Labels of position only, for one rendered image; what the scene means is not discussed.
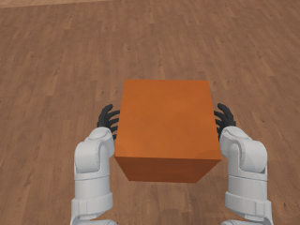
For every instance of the right robot hand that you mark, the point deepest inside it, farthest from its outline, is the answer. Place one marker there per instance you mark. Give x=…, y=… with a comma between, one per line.
x=226, y=119

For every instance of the left robot hand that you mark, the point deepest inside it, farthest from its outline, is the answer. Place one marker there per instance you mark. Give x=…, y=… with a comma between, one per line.
x=104, y=117

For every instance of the carton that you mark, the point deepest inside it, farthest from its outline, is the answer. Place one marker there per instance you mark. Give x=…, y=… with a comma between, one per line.
x=166, y=131

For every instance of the right robot forearm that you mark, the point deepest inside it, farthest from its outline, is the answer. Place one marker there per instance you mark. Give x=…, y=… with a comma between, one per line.
x=247, y=170

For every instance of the left robot forearm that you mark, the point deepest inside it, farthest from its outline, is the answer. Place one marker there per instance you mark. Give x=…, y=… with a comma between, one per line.
x=91, y=175

